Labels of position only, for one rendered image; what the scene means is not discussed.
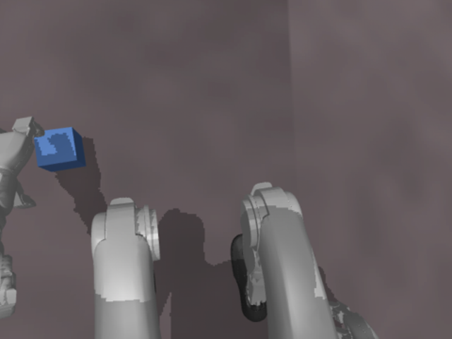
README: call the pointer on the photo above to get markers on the right robot hand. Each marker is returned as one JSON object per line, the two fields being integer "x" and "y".
{"x": 356, "y": 326}

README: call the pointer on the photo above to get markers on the right robot foot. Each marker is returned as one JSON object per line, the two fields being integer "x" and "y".
{"x": 252, "y": 312}

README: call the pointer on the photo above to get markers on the left robot hand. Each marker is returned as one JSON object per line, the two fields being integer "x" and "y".
{"x": 16, "y": 148}

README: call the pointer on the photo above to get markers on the cube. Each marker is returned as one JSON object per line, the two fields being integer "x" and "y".
{"x": 60, "y": 149}

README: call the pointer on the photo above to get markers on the left robot arm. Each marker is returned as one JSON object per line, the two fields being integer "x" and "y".
{"x": 8, "y": 187}

